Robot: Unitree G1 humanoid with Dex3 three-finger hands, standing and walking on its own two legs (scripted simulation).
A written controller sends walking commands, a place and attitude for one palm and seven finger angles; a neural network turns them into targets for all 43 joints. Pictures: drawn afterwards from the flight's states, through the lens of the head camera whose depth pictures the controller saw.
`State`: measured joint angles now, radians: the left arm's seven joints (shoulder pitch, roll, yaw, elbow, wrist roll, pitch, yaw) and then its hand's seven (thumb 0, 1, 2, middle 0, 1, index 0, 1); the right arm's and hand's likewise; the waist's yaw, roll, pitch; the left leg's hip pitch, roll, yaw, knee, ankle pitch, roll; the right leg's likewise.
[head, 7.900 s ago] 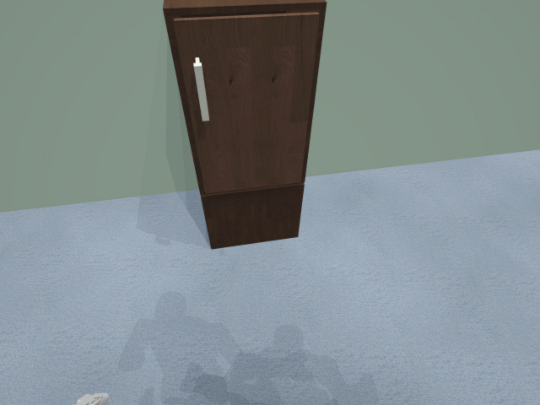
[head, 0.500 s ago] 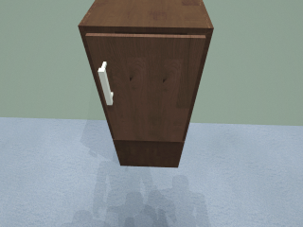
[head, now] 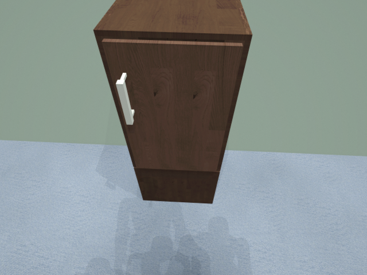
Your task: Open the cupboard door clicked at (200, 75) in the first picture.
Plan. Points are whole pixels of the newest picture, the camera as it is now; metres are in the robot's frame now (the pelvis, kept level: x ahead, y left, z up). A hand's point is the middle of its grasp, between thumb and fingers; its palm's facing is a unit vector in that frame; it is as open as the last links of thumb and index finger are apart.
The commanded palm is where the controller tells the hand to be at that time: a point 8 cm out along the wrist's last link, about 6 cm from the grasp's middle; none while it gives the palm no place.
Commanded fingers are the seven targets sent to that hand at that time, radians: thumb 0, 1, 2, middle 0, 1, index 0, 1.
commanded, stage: look again from close up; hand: left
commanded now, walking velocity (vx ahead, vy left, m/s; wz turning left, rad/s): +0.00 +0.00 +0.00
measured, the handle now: (127, 99) +0.59 +0.20 +0.04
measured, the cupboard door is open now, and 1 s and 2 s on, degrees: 0 0 0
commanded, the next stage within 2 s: shuffle to correct the standing spot in 0.44 s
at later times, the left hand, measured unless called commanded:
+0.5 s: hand out of the picture +0.01 +0.18 -0.18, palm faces +0.01 -0.98 -0.19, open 7.3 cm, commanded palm none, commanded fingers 0.00 0.90 0.90 -0.20 -0.30 -0.20 -0.30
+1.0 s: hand out of the picture +0.00 +0.22 -0.18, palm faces -0.03 -0.99 -0.14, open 7.4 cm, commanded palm none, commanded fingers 0.00 0.90 0.90 -0.20 -0.30 -0.20 -0.30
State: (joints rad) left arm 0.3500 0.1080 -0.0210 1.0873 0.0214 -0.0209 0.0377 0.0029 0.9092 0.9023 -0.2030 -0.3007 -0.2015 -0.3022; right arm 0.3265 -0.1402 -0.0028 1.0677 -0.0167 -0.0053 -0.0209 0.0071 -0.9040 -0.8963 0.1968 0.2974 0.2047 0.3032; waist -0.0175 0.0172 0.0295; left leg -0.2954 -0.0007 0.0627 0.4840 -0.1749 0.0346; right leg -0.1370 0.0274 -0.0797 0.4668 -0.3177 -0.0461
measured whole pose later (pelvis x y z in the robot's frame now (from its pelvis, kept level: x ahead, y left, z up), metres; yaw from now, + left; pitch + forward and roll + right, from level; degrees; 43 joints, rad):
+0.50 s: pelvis -0.01 +0.01 +0.00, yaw -1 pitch -3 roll -1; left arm 0.34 0.16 -0.01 1.00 0.02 0.00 0.05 0.00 0.91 0.90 -0.20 -0.30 -0.20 -0.30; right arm 0.27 -0.17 0.00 1.04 -0.01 0.01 -0.01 0.01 -0.91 -0.90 0.20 0.30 0.20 0.30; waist 0.00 -0.01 0.00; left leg -0.27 0.01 0.08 0.50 -0.17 0.04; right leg -0.12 0.03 -0.06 0.48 -0.31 -0.04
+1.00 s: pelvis +0.02 +0.05 +0.00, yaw -3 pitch -1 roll -1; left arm 0.40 0.14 0.02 1.07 0.03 0.02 0.02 0.00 0.91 0.90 -0.20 -0.30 -0.20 -0.30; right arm 0.42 -0.12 -0.01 1.09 -0.01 -0.03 -0.03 0.01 -0.91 -0.90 0.20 0.30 0.20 0.30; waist -0.02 -0.02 0.00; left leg -0.21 -0.05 0.15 0.42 -0.19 0.12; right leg -0.38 -0.04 -0.04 0.94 -0.35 -0.02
